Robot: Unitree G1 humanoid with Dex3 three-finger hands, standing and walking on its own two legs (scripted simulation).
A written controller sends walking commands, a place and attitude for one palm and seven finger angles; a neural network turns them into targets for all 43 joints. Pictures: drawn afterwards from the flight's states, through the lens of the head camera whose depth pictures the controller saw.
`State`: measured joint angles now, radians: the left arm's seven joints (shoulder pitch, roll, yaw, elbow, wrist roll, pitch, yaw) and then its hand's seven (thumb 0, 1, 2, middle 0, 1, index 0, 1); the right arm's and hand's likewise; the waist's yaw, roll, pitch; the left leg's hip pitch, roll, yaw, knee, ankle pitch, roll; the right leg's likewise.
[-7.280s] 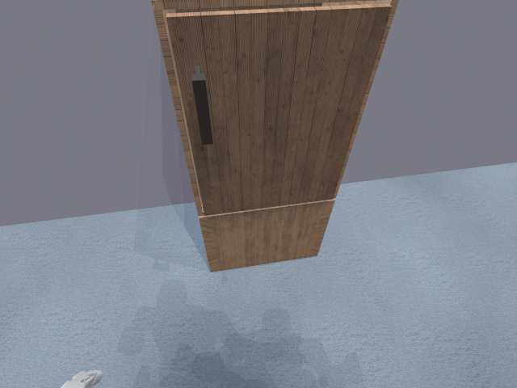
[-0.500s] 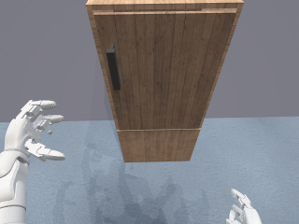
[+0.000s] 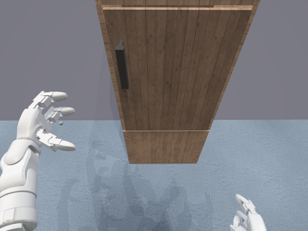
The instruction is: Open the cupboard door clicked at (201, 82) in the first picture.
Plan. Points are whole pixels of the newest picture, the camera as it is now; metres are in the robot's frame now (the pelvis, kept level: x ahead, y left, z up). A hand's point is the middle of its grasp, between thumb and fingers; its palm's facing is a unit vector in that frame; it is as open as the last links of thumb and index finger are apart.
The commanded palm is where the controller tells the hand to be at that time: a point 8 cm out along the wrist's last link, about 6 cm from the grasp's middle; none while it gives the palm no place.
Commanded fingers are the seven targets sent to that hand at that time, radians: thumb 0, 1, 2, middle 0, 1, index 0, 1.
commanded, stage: move the hooked fingers beside the handle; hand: left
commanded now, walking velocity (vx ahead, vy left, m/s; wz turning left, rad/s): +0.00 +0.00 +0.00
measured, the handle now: (123, 65) +0.61 +0.16 +0.10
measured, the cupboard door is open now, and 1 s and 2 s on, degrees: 0 0 0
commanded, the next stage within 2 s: none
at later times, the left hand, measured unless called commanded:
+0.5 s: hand (83, 101) +0.41 +0.23 +0.11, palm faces +0.08 -1.00 +0.00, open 14.0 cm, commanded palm +0.38 +0.28 +0.11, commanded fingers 0.00 -0.50 0.30 -0.30 -1.20 -0.30 -1.20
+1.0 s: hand (94, 85) +0.48 +0.22 +0.11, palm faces +0.08 -1.00 +0.00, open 14.0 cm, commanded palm +0.46 +0.28 +0.11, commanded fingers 0.00 -0.50 0.30 -0.30 -1.20 -0.30 -1.20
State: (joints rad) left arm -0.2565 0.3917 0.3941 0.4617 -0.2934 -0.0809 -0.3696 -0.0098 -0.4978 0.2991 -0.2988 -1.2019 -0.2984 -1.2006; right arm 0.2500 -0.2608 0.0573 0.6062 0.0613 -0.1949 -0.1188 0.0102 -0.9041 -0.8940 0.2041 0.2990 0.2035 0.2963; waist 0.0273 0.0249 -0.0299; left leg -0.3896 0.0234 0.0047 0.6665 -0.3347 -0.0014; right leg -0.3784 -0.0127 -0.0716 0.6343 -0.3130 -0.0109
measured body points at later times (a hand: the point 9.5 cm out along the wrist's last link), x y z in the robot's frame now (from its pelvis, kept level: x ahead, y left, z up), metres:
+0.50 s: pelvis +0.00 +0.00 +0.00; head +0.04 +0.00 +0.45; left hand +0.40 +0.29 +0.11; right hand +0.10 -0.25 -0.11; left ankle +0.01 +0.12 -0.72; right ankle +0.01 -0.11 -0.72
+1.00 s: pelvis +0.00 +0.00 -0.01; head +0.08 +0.01 +0.43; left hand +0.47 +0.28 +0.11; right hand +0.03 -0.27 -0.12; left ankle +0.01 +0.12 -0.72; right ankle +0.01 -0.11 -0.72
